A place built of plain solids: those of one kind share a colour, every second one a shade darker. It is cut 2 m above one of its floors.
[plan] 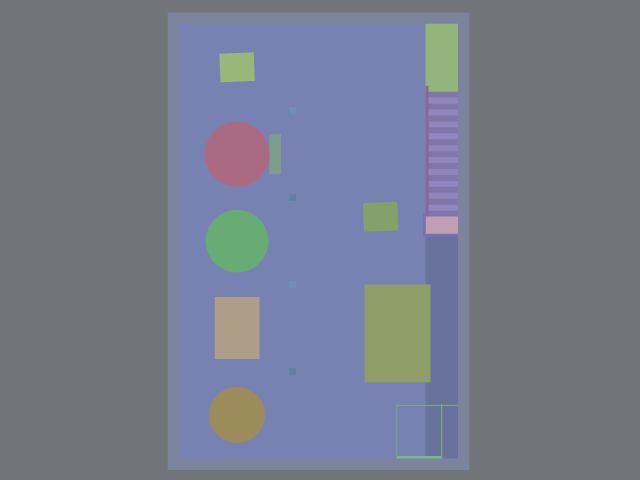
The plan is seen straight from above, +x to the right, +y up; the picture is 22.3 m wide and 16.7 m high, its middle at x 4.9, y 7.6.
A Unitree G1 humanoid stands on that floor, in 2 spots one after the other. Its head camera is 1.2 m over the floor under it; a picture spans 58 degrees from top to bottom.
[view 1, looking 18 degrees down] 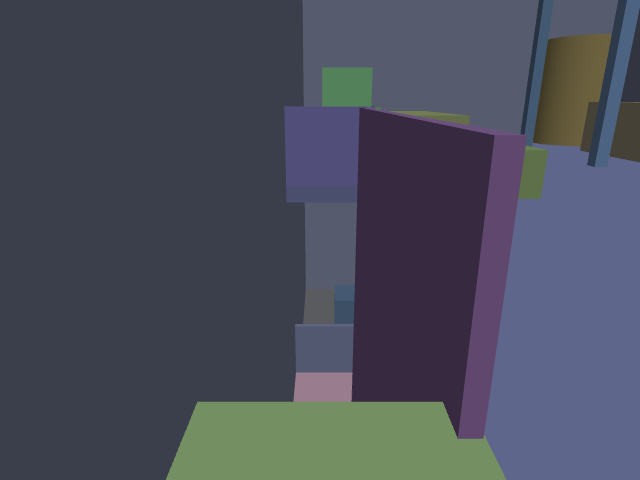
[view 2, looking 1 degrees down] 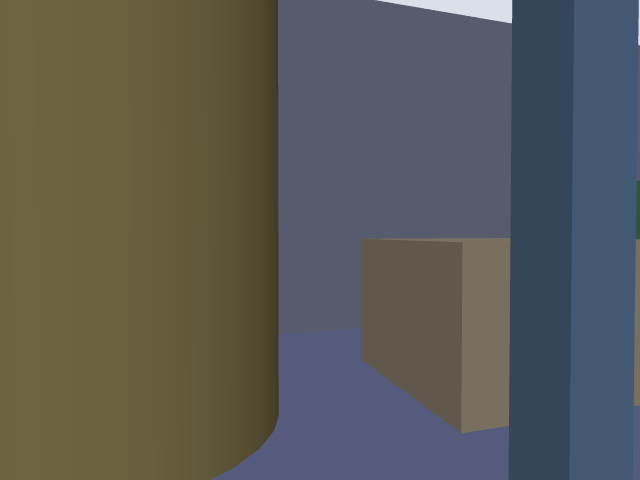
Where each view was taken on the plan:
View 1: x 9.19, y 14.27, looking -90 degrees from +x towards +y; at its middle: wall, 15.01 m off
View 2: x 5.00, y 1.90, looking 163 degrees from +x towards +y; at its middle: wall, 5.23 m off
